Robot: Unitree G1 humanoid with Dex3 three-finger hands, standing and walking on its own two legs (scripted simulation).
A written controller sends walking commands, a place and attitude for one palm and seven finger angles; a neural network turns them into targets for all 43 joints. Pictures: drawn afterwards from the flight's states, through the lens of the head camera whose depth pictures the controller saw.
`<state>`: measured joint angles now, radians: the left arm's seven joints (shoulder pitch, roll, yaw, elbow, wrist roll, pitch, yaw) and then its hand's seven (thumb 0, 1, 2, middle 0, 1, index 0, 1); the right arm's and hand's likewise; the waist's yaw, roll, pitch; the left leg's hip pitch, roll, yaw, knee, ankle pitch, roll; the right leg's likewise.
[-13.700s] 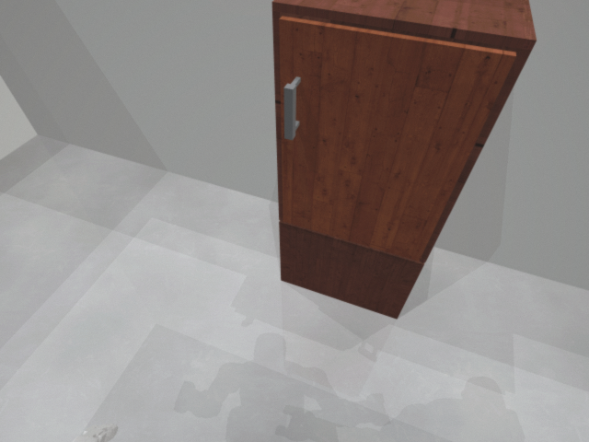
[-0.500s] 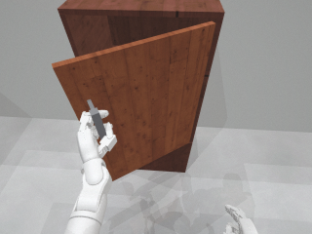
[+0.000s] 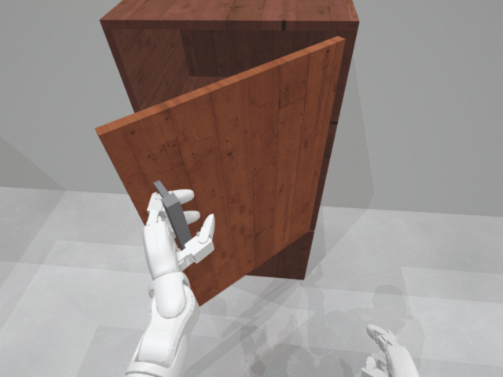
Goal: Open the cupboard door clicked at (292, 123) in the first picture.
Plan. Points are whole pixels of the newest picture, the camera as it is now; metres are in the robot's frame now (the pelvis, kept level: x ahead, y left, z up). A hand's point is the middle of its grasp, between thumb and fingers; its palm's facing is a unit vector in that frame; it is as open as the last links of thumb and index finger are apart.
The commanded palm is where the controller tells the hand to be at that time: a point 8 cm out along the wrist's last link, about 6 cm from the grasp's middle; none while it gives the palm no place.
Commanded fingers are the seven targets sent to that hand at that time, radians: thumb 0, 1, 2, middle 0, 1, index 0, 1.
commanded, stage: open thumb and fingers to let go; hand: left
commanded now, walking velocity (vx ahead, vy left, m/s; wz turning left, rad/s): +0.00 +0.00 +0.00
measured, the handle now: (173, 217) +0.34 +0.15 +0.08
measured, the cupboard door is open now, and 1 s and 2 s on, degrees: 42 44 44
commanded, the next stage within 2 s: slide the hand sideways off the handle in 0.54 s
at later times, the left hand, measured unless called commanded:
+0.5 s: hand (194, 233) +0.31 +0.11 +0.08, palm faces +0.31 -0.95 +0.01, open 14.3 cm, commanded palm +0.27 +0.15 +0.08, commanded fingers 0.00 -0.50 0.30 -0.15 -0.30 -0.15 -0.30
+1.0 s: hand (192, 260) +0.27 +0.11 +0.08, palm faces -0.14 -0.99 +0.01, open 16.1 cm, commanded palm +0.25 +0.17 +0.08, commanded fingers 0.00 -0.50 0.30 -0.15 -0.30 -0.15 -0.30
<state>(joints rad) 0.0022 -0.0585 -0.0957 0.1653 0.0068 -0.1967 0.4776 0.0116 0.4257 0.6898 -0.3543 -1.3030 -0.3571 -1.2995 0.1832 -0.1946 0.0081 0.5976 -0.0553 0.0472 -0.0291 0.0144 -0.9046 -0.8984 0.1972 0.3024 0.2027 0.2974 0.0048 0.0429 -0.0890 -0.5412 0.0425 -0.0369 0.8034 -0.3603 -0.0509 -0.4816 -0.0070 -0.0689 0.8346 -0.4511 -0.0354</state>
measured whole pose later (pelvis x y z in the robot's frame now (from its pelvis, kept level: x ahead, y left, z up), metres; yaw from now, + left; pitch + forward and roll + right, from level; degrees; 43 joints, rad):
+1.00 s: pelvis -0.01 +0.03 +0.00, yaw -1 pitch +5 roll +0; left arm 0.11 0.08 -0.13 0.05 -0.11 -0.21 -0.01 -0.01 -0.51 0.30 -0.20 -0.37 -0.20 -0.35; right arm 0.24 -0.21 0.04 0.51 0.01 -0.02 -0.01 0.02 -0.90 -0.90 0.20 0.30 0.20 0.30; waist -0.01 0.04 -0.08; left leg -0.55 0.03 0.00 0.84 -0.38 -0.01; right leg -0.48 -0.03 -0.03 0.83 -0.44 0.01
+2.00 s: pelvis +0.00 +0.03 -0.01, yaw +0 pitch +7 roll -2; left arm 0.44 0.22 0.11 -0.17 -0.29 -0.26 -0.29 -0.01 -0.51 0.30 -0.15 -0.30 -0.15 -0.30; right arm 0.24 -0.24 0.02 0.48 0.04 -0.14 -0.07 0.02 -0.90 -0.90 0.20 0.30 0.20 0.30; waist 0.02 0.05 -0.09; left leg -0.64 0.04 -0.05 0.94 -0.42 -0.02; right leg -0.55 -0.01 -0.07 0.91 -0.48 0.00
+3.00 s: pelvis +0.03 +0.03 +0.04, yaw -2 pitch -3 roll +0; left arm 0.48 0.32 0.27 -0.38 -0.05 -0.04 0.12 0.00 0.35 0.67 -0.18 -0.30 -0.19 -0.30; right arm 0.18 -0.21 0.05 0.62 -0.01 -0.10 -0.09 0.02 -0.90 -0.90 0.20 0.30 0.21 0.30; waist 0.07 0.05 0.00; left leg -0.14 0.02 0.01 0.44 -0.26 -0.01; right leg -0.07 -0.03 -0.03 0.41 -0.29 0.02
